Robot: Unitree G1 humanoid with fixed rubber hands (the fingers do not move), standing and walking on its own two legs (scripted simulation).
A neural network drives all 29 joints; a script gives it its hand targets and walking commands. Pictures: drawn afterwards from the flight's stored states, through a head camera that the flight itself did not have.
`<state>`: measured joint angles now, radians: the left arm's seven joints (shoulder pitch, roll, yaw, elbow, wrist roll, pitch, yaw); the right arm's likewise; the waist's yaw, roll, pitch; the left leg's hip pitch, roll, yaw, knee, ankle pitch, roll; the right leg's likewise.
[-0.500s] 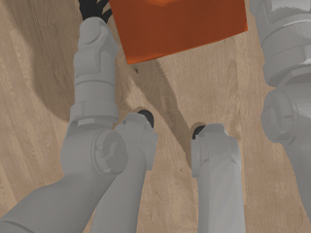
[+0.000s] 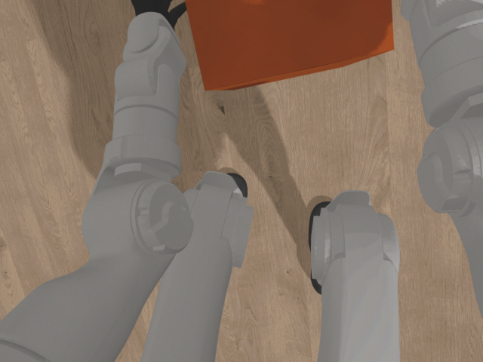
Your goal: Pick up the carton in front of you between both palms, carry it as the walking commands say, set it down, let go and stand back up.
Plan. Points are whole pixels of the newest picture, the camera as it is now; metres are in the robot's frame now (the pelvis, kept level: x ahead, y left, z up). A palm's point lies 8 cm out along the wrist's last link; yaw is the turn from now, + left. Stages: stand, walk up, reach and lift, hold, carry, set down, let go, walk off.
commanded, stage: set down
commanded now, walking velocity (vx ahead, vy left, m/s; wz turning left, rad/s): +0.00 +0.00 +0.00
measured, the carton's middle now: (278, 3) +0.56 +0.03 -0.25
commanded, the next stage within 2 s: let go in 2.00 s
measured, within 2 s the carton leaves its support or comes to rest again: rests again in 0.20 s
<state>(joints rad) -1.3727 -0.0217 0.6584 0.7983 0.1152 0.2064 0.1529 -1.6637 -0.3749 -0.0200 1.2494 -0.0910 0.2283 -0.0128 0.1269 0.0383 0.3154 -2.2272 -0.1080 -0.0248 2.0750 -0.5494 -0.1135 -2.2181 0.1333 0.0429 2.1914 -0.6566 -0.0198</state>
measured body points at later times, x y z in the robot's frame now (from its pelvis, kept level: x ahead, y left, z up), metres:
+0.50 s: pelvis +0.00 +0.00 -0.01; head +0.38 -0.06 +0.22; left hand +0.53 +0.19 -0.18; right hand +0.60 -0.11 -0.20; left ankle +0.13 +0.13 -0.36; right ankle +0.08 -0.10 -0.36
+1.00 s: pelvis -0.01 +0.01 -0.02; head +0.37 -0.04 +0.20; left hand +0.52 +0.21 -0.19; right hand +0.60 -0.17 -0.20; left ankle +0.12 +0.13 -0.36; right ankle +0.08 -0.09 -0.36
